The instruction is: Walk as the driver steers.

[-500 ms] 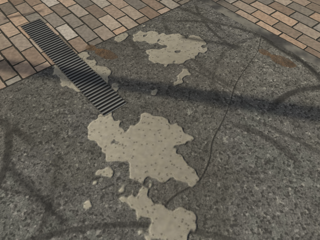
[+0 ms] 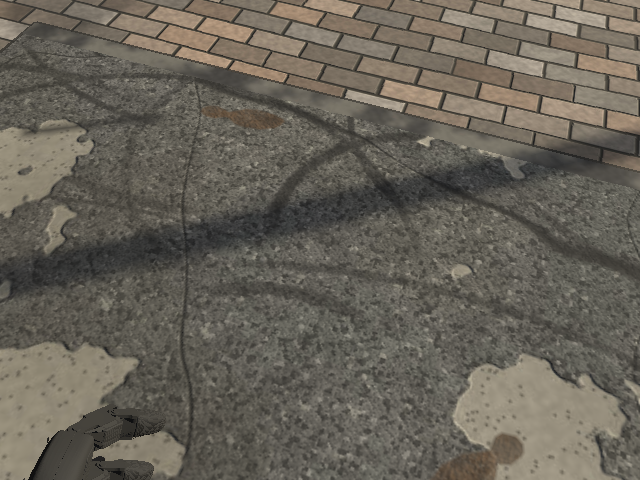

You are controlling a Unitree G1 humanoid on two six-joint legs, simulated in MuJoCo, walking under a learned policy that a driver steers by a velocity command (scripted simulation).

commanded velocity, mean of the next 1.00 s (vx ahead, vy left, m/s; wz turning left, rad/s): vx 0.97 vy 0.00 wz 0.73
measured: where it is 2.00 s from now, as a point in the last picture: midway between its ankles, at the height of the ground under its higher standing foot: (118, 220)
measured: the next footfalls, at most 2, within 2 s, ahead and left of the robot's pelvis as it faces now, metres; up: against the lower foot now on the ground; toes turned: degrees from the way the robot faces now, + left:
left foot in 0.46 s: +0.56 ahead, +0.06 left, +0.00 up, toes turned +24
right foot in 0.90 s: +1.01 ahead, +0.13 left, +0.00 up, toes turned +46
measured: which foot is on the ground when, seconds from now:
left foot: down 0.00-0.02, up 0.04-0.44, down 0.46-0.90, up 0.92-1.00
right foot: down 0.00-0.46, up 0.48-0.88, down 0.90-1.00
